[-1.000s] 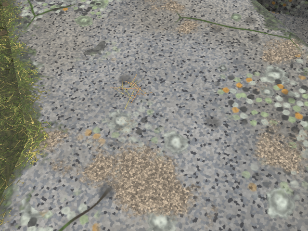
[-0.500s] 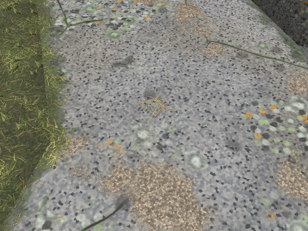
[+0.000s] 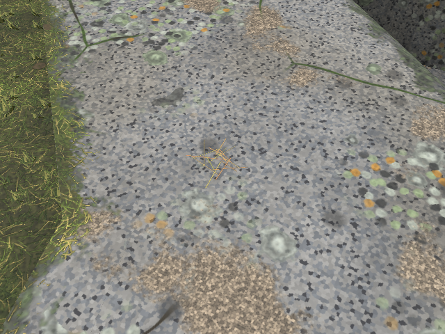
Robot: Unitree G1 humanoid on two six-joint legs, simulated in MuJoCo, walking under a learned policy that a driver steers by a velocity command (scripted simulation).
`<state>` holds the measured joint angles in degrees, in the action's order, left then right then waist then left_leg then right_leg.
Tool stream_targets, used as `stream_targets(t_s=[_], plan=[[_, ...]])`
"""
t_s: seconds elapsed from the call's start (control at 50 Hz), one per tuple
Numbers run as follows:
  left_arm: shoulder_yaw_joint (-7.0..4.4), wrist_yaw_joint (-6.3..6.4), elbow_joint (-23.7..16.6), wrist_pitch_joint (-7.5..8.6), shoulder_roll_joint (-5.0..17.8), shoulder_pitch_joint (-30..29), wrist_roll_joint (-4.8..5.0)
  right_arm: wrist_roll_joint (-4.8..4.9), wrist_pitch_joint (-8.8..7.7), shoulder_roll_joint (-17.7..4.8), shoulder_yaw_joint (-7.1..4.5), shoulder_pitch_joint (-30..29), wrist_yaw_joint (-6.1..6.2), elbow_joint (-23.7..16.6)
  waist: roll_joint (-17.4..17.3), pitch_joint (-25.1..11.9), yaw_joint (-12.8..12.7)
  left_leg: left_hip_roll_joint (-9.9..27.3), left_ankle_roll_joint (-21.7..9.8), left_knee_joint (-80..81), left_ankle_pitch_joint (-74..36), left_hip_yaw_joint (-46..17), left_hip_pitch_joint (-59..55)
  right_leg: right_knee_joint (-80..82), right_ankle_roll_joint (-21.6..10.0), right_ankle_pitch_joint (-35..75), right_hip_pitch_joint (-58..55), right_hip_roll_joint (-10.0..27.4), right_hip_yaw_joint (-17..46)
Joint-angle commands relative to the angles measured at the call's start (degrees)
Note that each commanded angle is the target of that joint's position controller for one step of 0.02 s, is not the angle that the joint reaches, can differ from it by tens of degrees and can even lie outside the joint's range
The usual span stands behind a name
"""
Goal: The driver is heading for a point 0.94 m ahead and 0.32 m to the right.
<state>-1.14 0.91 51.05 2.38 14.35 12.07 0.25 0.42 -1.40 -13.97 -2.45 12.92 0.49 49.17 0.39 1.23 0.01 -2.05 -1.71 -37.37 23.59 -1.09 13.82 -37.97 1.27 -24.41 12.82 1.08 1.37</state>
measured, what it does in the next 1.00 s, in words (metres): stands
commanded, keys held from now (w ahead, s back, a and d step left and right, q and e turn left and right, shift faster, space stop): no key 0.74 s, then w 0.26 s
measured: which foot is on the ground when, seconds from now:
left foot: down 0.00-1.00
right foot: down 0.00-1.00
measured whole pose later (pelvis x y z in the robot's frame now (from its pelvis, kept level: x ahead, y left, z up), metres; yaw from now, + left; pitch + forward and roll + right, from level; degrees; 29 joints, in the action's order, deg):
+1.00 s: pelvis -0.01 -0.02 +0.01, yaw -1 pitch +0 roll +0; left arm -1.1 1.0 61.7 4.2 12.4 17.4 1.3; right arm 1.6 -2.8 -12.9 -2.5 17.8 1.1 62.4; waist -0.5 -0.2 0.0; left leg -0.8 -2.0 -32.8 20.5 -2.4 12.1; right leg -34.9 -4.1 -24.9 12.1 -0.5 0.4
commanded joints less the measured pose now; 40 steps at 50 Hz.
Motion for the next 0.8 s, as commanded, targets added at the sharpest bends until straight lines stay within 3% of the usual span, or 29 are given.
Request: stream_targets(t_s=[0.02, 0.06, 0.1, 0.26, 0.74, 0.76, 0.8], plan=[[-1.23, 0.08, -1.60, -0.63, 6.29, 1.21, 0.00, -0.06, 0.07, -6.61, -1.02, -0.68, 0.37, -2.33, -2.15, -6.20, -0.83, 6.87, -5.00, 3.00, -52.91, -6.64, -7.47, 3.88, -0.88, 28.36, -1.64, 0.97, 1.35], [-1.49, 0.51, -0.73, -1.47, 7.38, 0.78, 0.16, -0.06, 0.03, -7.41, -1.20, -0.66, 0.26, -1.45, -0.22, -5.87, -0.49, 5.31, -2.96, 3.41, -47.62, -4.96, -6.01, 5.97, -1.52, 35.59, -5.50, 1.49, 1.81], [-1.41, 0.89, -0.07, -2.12, 7.10, -0.16, 0.27, 0.01, 0.11, -7.09, -1.14, -0.23, 0.20, -0.16, 0.33, -5.46, -0.14, 4.26, -1.58, 5.02, -41.18, -4.12, -5.64, 6.66, -2.18, 39.80, -7.46, 2.16, 2.03], [-1.49, 0.88, 3.15, -2.26, 6.68, -2.85, -0.18, -0.28, 1.74, -6.36, -1.12, -3.28, 1.24, 3.03, -0.14, -2.21, -0.13, 3.72, -0.64, 9.95, -32.94, -3.35, -8.08, 11.72, -1.36, 29.17, -5.70, 1.21, 1.09], [-0.62, 1.53, 9.91, -1.75, 4.70, 0.95, -0.57, -0.53, 1.45, -4.91, -0.13, -2.17, 1.75, 11.28, -0.52, 2.12, -0.16, 2.72, 0.55, 14.42, -14.81, -2.30, -3.29, 15.43, -1.10, 13.47, -0.99, -0.01, 0.19], [-0.50, 1.60, 10.56, -1.80, 4.15, 2.18, -0.52, -0.51, 1.50, -4.48, -0.01, -1.11, 1.81, 11.91, -0.65, 0.88, -0.14, 2.14, 0.34, 14.71, -8.36, -1.82, -3.57, 15.39, -1.31, 7.62, -1.24, -0.73, -0.52], [-0.89, 1.90, 10.21, -1.88, 5.08, 2.25, 0.10, 0.16, 1.58, -5.80, -0.53, -0.43, 2.04, 11.97, -0.92, 3.56, 0.10, 1.32, -1.39, 14.18, 11.81, -1.99, 0.38, 13.61, -3.08, -9.61, 2.50, -1.91, -0.87]])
